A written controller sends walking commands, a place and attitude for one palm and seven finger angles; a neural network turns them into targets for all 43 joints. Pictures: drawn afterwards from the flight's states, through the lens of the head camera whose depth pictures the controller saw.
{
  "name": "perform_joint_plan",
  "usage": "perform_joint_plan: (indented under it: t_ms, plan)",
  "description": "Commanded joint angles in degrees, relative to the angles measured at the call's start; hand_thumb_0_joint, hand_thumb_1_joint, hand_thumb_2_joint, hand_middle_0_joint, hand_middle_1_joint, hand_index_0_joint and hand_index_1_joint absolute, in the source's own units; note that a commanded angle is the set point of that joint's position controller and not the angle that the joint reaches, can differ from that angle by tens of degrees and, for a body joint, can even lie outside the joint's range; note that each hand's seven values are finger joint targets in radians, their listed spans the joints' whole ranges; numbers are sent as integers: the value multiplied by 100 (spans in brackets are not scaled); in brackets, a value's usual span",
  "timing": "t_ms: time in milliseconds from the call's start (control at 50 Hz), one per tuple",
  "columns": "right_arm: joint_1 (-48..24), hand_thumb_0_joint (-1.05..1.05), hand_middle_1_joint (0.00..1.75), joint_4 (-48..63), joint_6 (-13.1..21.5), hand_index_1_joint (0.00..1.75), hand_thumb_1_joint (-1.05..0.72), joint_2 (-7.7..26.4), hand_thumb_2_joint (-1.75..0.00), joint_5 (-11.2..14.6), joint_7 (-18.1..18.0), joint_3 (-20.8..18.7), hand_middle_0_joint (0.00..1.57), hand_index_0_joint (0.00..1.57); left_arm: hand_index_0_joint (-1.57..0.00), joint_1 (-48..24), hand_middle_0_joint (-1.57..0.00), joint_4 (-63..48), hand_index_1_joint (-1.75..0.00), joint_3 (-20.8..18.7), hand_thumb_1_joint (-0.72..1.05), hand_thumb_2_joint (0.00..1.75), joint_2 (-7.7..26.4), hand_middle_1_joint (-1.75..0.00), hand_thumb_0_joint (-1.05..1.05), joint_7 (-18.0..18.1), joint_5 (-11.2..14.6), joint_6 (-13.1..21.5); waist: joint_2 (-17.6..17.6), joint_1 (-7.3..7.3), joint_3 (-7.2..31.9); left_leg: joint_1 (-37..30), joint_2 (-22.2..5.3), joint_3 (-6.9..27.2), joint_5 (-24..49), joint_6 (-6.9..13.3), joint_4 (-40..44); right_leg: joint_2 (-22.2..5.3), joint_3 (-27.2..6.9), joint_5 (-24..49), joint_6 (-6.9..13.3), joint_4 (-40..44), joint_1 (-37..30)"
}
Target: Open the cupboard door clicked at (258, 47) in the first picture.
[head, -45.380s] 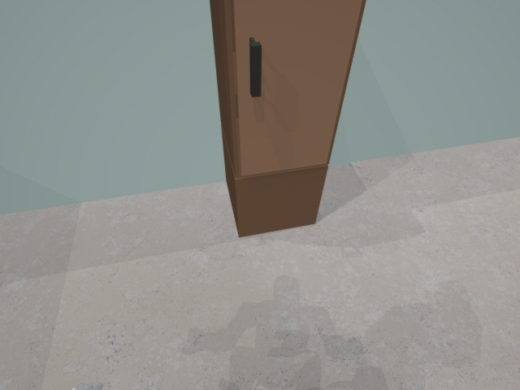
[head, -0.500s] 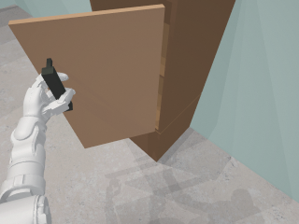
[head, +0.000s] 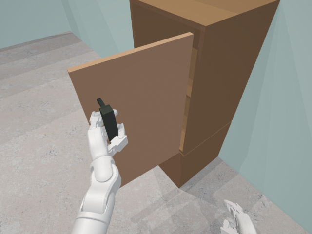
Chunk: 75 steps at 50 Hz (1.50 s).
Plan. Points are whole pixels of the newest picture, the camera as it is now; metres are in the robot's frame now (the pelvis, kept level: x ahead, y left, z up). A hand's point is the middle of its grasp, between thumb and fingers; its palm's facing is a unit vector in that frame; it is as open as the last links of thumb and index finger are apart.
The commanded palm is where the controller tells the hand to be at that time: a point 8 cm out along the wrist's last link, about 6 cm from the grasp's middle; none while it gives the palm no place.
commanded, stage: pull the door open along its arc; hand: left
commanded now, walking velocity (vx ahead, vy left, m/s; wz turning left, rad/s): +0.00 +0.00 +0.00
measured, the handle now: (108, 123) +0.37 +0.16 +0.10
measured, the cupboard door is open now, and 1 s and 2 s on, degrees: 85 96 100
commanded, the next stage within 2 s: open thumb and fingers to let go in 0.16 s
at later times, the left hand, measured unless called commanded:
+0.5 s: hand (138, 148) +0.30 +0.06 +0.10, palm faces +0.35 -0.94 -0.01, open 7.2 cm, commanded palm +0.25 +0.10 +0.10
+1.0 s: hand (138, 146) +0.30 +0.07 +0.11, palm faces +0.34 -0.94 -0.01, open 14.7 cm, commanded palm +0.25 +0.10 +0.10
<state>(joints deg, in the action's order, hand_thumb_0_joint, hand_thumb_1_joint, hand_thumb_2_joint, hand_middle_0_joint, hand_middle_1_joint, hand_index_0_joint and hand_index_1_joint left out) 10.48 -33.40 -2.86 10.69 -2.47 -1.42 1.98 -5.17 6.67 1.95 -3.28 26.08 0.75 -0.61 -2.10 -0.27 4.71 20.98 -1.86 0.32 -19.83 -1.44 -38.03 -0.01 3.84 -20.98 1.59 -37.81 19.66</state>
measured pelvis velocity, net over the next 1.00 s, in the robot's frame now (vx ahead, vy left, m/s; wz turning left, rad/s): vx -0.02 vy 0.01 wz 0.02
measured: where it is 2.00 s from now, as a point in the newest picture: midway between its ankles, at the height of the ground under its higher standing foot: outside the picture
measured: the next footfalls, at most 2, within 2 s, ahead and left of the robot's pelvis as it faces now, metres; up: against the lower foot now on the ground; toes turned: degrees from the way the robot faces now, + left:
none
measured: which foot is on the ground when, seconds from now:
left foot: down 0.00-1.00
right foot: down 0.00-1.00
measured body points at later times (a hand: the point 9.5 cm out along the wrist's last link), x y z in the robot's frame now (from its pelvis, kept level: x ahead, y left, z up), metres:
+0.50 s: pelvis -0.01 -0.01 +0.00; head -0.02 -0.03 +0.45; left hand +0.27 +0.11 +0.11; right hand +0.18 -0.21 -0.09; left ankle +0.00 +0.14 -0.72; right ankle -0.01 -0.10 -0.72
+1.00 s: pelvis -0.02 +0.01 +0.00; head -0.02 -0.01 +0.45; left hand +0.27 +0.11 +0.11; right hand +0.17 -0.20 -0.10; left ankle +0.00 +0.14 -0.72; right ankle -0.01 -0.10 -0.72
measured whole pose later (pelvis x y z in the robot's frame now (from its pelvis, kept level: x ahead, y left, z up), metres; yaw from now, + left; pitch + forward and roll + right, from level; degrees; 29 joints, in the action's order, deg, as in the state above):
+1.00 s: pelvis -0.02 +0.01 +0.00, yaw +1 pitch +0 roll +0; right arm 8.6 -36.1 -4.6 9.7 -2.6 -0.3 1.5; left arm -4.2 4.6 14.8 -6.5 34.6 -3.5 -2.4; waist -2.1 -0.9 2.0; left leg 20.3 -1.1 1.2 -19.2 -1.0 -39.3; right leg -0.7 4.6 -20.5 1.3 -38.5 18.4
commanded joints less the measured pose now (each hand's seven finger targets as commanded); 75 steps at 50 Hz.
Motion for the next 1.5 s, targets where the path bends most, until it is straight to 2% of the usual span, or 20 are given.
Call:
perform_joint_plan:
  t_ms: [0, 160, 240, 300, 380, 440, 640, 680, 760, 1040, 1160, 1180, 1200, 1220, 1280, 1300, 1320, 1360, 1400, 1480]
  plan:
    - [-627, 0, 30, 841, 240, 30, -90, 535, -90, -4, -27, -259, 20, 20, -40, -1077, -40, -1746, -135, 584, 90, 90, -206, -135, 0, -17, -139, 435, 474, 15, 968, -601, 166, -107, 1448, 214, 341, -73, -160, 1990, -54, 690, -531]
    - [-770, 0, 30, 997, 285, 30, -90, 433, -90, -55, 149, -314, 20, 20, -40, 233, -40, -2595, -135, 1338, 90, 90, -695, -135, 0, 448, -570, 325, 683, -66, 871, -662, 173, -73, 1517, 240, 231, -123, -165, 2032, -33, 690, -586]
    - [-1026, 0, 30, 780, 203, 30, -90, 423, -90, -28, 67, -223, 20, 20, -40, -893, -40, -2177, -135, 968, 90, 90, -389, -135, 0, 728, -429, 203, 745, 29, 409, -556, 258, -49, 991, 233, 219, -187, -316, 1138, -58, 1081, -309]
    - [-1059, 0, 30, 685, 182, 30, -90, 386, -90, -44, 20, -227, 20, 20, -38, -986, -38, -1895, -133, 987, 69, 81, -485, -133, 0, 787, -462, 208, 721, -24, 515, -655, 290, -61, 972, 241, 224, -221, -396, 967, -66, 1207, -337]
    - [-955, 0, 30, 717, 183, 30, -90, 373, -90, -46, 54, -259, 20, 20, -36, -815, -36, -1795, -130, 1214, 41, 69, -780, -130, 0, 683, -504, 266, 701, -54, 830, -717, 260, -60, 1282, 240, 297, -169, -234, 1589, -44, 912, -504]
    - [-925, 0, 30, 737, 156, 30, -90, 382, -90, -26, 68, -271, 20, 20, -35, -907, -35, -1903, -127, 1229, 20, 60, -734, -127, 0, 590, -496, 311, 673, -32, 896, -754, 229, -52, 1417, 236, 309, -148, -198, 1833, -30, 821, -550]
    - [-1020, 0, 30, 776, 114, 30, -90, 385, -90, -5, 101, -240, 20, 20, -30, -1061, -30, -1750, -120, 1348, -50, 30, -879, -120, 0, 652, -504, 192, 613, -21, 653, -691, 204, -3, 1195, 218, 309, -95, -96, 1319, 16, 811, -301]
    - [-1046, 0, 30, 762, 113, 30, -90, 383, -90, -14, 90, -245, 20, 20, -30, -1180, -30, -1714, -120, 1349, -50, 30, -899, -120, 0, 675, -513, 191, 600, -28, 678, -692, 207, 1, 1140, 215, 298, -86, -92, 1167, 28, 818, -264]
    - [-1040, 0, 30, 725, 135, 30, -90, 383, -90, 2, 118, -247, 20, 20, -27, -1405, -27, -1562, -100, 1522, -50, 30, -1082, -100, 0, 755, -576, 168, 533, 13, 669, -678, 181, 48, 1110, 211, 302, -51, -18, 1060, 53, 714, -126]
    - [-1060, 0, 30, 641, 127, 30, -90, 382, -90, 3, 96, -236, 20, 20, -15, -1913, -15, -1275, -30, 1446, -50, 30, -1042, -30, 0, 870, -620, 116, 492, 24, 728, -585, 201, 67, 882, 198, 303, -39, -18, 690, 69, 724, -7]
    - [-1079, 0, 30, 598, 178, 30, -90, 376, -90, -16, 55, -230, 20, 20, -15, -2248, -15, -1071, -30, 1424, -50, 30, -1074, -30, 0, 898, -589, 147, 600, 25, 803, -561, 236, 76, 667, 209, 312, -39, -47, 406, 50, 773, 69]
    - [-543, 0, 30, 445, 138, 30, -90, 544, -90, -4, 79, -231, 20, 20, -15, -2028, -15, -958, -30, 2470, -50, 30, -629, -30, 0, -283, -1046, 368, 1059, 449, 446, -647, 210, 127, 878, 302, 347, -46, -189, 939, 40, 653, 250]
    - [-529, 0, 30, 635, 116, 30, -90, 579, -90, 67, 14, -253, 20, 20, -15, -2390, -15, -1237, -30, 1999, -50, 30, -146, -30, 0, -934, -832, 613, 688, 304, 861, -617, 248, 89, 952, 322, 313, -61, -192, 1175, 76, 527, 108]
    - [-556, 0, 30, 726, 180, 30, -90, 535, -90, 91, -56, -205, 20, 20, -15, -2607, -15, -1433, -30, 2018, -50, 30, -26, -30, 0, -1416, -703, 808, 400, 268, 1059, -745, 281, 67, 978, 345, 294, -75, -217, 1309, 72, 455, 23]
    - [-603, 0, 30, 887, 367, 30, -90, 559, -90, 254, -200, -92, 20, 20, -15, -2349, -15, -1152, -30, 1706, -50, 30, 270, -30, 0, -2635, 11, 902, 245, 260, 965, -775, 313, 102, 678, 331, 353, -29, -146, 1078, 80, 522, 27]
    - [-705, 0, 30, 942, 429, 30, -90, 556, -90, 322, -226, -45, 20, 20, -15, -2252, -15, -1080, -30, 1558, -50, 30, 194, -30, 0, -2801, 327, 807, 142, 201, 759, -699, 299, 148, 457, 282, 440, -8, -112, 770, 89, 598, 72]
    - [-734, 0, 30, 970, 520, 30, -90, 549, -90, 348, -244, -7, 20, 20, -15, -2245, -15, -1029, -30, 1456, -50, 30, 68, -30, 0, -2825, 588, 728, 360, 222, 595, -617, 294, 199, 270, 263, 504, 11, -58, 557, 47, 640, 123]
    - [-807, 0, 30, 1016, 658, 30, -90, 572, -90, 367, -231, -3, 20, 20, -15, -1869, -15, -1039, -30, 1067, -50, 30, 113, -30, 0, -2683, 855, 605, 516, 39, 543, -508, 285, 210, 51, 215, 614, 28, -17, 218, 16, 710, 98]
    - [-795, 0, 30, 1029, 756, 30, -90, 571, -90, 352, -156, -16, 20, 20, -15, -1600, -15, -1229, -30, 809, -50, 30, 298, -30, 0, -2421, 811, 616, 512, -102, 615, -490, 261, 206, 68, 183, 683, 35, 12, 167, 21, 663, 10]
    - [-650, 0, 30, 1121, 834, 30, -90, 567, -90, 301, 19, -74, 20, 20, -15, -1012, -15, -1686, -30, 806, -50, 30, 436, -30, 0, -2124, 460, 796, 652, -124, 638, -517, 191, 105, 342, 214, 658, 38, -33, 420, 6, 614, -40]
